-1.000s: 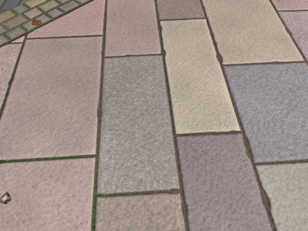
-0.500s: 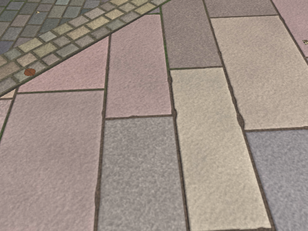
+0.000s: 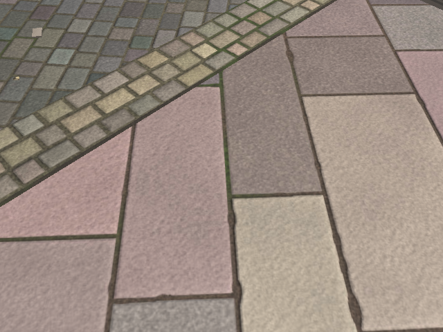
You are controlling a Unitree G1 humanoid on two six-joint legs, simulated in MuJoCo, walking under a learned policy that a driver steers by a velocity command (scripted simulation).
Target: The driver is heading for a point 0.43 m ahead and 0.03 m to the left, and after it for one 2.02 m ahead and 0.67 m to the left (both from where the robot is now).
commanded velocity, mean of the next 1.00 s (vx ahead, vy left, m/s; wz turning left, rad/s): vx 1.00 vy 0.00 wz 0.57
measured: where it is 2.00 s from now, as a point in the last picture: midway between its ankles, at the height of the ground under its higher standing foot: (103, 107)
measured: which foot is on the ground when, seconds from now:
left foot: up 0.00-0.28, down 0.30-0.72, up 0.74-1.00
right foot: down 0.00-0.32, up 0.34-0.72, down 0.74-1.00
